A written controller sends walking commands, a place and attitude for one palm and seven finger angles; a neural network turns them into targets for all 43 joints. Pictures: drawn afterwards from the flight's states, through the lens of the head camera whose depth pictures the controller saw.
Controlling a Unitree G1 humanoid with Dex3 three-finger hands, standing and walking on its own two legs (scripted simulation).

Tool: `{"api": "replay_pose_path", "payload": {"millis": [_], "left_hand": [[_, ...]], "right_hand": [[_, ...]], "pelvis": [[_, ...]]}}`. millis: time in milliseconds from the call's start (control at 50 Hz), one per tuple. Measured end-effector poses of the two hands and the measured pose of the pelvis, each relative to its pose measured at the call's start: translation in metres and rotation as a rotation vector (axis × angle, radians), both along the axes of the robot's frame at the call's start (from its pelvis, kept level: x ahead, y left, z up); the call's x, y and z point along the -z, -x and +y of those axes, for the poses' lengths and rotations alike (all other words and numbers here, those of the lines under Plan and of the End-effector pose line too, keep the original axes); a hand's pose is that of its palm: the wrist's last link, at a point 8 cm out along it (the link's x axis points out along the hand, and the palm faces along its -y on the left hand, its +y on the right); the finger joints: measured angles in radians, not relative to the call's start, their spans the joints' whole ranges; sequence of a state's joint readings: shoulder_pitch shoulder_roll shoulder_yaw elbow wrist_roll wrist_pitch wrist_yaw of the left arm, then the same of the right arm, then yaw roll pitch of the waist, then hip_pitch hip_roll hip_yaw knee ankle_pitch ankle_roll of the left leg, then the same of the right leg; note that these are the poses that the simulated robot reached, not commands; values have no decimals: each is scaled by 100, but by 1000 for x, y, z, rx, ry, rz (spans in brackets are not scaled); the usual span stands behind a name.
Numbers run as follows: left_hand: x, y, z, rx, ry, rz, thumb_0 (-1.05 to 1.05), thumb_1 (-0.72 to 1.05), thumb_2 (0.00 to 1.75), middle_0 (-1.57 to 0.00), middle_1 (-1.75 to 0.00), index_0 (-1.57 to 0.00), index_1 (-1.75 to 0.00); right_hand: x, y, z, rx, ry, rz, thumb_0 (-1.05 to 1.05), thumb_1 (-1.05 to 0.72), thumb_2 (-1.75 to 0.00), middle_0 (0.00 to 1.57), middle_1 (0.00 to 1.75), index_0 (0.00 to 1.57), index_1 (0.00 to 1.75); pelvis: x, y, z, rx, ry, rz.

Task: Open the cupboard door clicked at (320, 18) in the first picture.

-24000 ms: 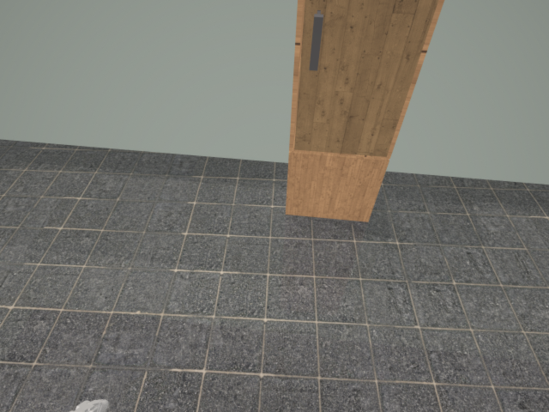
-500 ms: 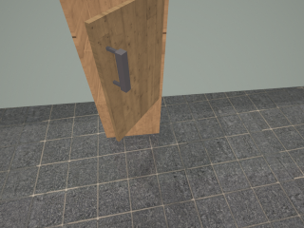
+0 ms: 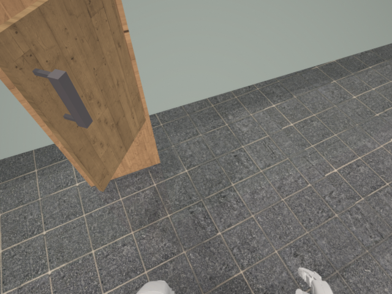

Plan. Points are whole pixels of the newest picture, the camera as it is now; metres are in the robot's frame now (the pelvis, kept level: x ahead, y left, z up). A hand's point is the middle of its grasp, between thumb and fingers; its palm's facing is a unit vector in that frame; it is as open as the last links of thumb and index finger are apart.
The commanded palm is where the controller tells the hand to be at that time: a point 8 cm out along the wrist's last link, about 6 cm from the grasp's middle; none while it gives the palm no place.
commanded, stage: walk to a spot facing it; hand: left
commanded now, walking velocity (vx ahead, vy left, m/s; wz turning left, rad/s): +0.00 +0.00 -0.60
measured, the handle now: (64, 99) +0.48 +0.34 +0.09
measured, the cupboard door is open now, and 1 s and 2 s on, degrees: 49 49 49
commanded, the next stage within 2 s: turn to face it in 2.00 s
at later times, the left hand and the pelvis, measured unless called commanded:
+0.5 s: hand (140, 276) +0.17 +0.15 -0.17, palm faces -0.28 -0.92 -0.28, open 7.4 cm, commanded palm none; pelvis +0.01 -0.03 -0.01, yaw -17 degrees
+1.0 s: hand (218, 219) +0.31 -0.03 -0.17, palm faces -0.58 -0.78 -0.23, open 7.4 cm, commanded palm none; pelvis +0.08 -0.11 -0.02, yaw -35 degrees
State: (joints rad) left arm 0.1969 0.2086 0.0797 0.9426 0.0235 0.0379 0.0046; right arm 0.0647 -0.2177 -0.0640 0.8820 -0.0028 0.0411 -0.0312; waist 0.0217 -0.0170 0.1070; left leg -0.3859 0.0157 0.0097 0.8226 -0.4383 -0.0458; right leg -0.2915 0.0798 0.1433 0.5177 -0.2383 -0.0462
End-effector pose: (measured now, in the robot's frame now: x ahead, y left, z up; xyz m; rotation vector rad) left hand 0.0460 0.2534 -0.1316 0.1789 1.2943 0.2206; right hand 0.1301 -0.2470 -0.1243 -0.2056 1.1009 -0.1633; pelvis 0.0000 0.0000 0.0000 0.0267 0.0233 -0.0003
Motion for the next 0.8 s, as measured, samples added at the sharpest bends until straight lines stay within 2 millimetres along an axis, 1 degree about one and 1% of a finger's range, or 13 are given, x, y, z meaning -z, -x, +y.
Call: {"api": "replay_pose_path", "payload": {"millis": [40, 80, 180, 280, 340, 400, 440, 500, 560, 620, 660, 720, 800], "left_hand": [[7, -6, 2, 18, 18, 4, 1, 90, 90, -20, -30, -20, -30], [16, -15, 6, 35, 35, -1, 1, 90, 90, -20, -30, -20, -30], [13, -48, 6, 98, 47, -39, 1, 90, 90, -20, -30, -20, -30], [3, -85, -12, 201, 36, -75, 1, 91, 90, -19, -30, -20, -30], [4, -108, -28, 277, 7, -106, 1, 90, 90, -19, -30, -20, -30], [3, -118, -41, 324, -22, -109, 1, 90, 90, -19, -30, -20, -30], [1, -121, -48, 344, -30, -92, 1, 90, 90, -19, -30, -20, -30], [0, -126, -59, 379, -23, -67, 1, 90, 90, -20, -30, -20, -30], [2, -132, -67, 414, -3, -50, 1, 90, 90, -20, -30, -20, -30], [9, -143, -73, 438, 27, -43, 1, 90, 90, -20, -30, -20, -30], [14, -153, -78, 455, 49, -40, 1, 90, 90, -20, -30, -20, -30], [10, -174, -94, 500, 75, -46, 1, 90, 90, -20, -30, -20, -30], [0, -209, -129, 574, 101, -79, 1, 90, 90, -19, -30, -20, -30]], "right_hand": [[-4, 1, 3, 17, 13, -24, 0, -90, -90, 20, 30, 20, 30], [-1, 7, 3, 24, 38, -42, 0, -90, -90, 20, 30, 20, 30], [-2, 47, 2, 45, 51, 51, 0, -90, -90, 20, 30, 20, 30], [8, 95, -12, 142, 21, 136, 0, -90, -90, 20, 30, 20, 30], [25, 122, -29, 218, -4, 169, 0, -90, -90, 20, 30, 20, 30], [33, 141, -44, 288, -9, 214, 0, -90, -90, 20, 30, 20, 30], [29, 147, -50, 321, -6, 223, 1, -90, -90, 20, 30, 20, 30], [19, 148, -55, 361, -1, 203, 1, -90, -90, 20, 30, 20, 30], [11, 144, -54, 396, 4, 163, 1, -90, -90, 20, 30, 19, 30], [7, 142, -47, 421, 15, 125, 0, -90, -90, 20, 30, 19, 30], [9, 144, -43, 429, 28, 112, 0, -90, -90, 20, 30, 20, 30], [4, 157, -33, 457, 9, 140, 0, -90, -90, 20, 30, 20, 30], [1, 180, -25, 517, -34, 203, 0, -90, -90, 20, 30, 20, 30]], "pelvis": [[2, -2, 5, 25, 7, 6], [10, -3, 11, 39, 35, 16], [5, -4, 6, 90, 35, 2], [4, -7, -6, 162, 46, -5], [17, -11, -20, 203, 25, -5], [19, -8, -26, 235, 28, -13], [15, -9, -28, 259, 22, -13], [8, -12, -31, 298, 8, -6], [5, -17, -30, 338, 2, 2], [7, -25, -28, 374, 12, 14], [11, -32, -27, 394, 33, 27], [6, -41, -34, 433, 30, 26], [-1, -54, -51, 492, 32, 32]]}}
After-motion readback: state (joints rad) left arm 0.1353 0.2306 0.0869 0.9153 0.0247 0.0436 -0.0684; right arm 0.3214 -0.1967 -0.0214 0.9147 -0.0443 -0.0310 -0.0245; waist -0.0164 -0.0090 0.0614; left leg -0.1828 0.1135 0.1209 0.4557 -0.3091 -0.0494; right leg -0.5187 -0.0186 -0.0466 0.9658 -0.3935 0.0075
